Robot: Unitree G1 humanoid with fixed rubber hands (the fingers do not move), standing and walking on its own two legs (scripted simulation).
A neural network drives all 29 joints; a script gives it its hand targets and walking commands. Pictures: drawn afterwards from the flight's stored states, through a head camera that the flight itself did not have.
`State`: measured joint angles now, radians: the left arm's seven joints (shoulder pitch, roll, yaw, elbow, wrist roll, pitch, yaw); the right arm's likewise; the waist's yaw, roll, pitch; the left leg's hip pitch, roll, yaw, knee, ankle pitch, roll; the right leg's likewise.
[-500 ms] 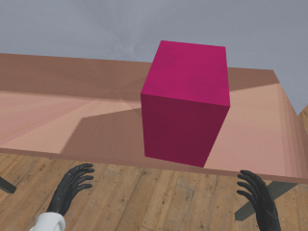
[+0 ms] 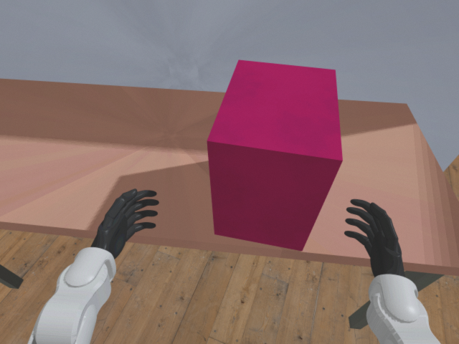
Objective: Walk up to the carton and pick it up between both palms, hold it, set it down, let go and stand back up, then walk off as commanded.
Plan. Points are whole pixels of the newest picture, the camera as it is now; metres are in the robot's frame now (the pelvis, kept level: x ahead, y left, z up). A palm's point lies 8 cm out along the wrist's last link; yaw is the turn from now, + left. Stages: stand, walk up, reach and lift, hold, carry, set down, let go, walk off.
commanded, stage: reach and lift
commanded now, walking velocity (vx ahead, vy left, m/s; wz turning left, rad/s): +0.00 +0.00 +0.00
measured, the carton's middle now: (271, 157) +0.49 -0.04 +0.05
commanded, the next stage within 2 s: none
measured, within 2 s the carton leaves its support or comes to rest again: neither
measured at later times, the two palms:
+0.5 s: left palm (135, 178) +0.34 +0.19 +0.14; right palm (392, 212) +0.31 -0.20 +0.12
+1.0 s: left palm (150, 124) +0.41 +0.17 +0.19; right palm (392, 160) +0.37 -0.20 +0.17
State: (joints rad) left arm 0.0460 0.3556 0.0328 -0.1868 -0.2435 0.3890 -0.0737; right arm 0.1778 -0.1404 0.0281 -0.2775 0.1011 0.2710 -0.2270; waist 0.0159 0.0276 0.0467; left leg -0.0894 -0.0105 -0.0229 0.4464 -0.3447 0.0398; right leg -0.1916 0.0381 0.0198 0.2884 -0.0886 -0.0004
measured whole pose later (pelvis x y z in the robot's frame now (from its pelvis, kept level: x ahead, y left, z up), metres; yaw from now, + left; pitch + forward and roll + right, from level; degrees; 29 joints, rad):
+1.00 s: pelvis -0.02 -0.01 +0.00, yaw +0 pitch -2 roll -2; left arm -0.82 0.39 0.06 0.57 -0.24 0.50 -0.03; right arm -0.70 -0.14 -0.07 0.43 0.15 0.41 -0.23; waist -0.09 0.03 0.04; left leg -0.09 -0.01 -0.02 0.45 -0.32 0.04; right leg -0.19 0.04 0.02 0.29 -0.06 0.00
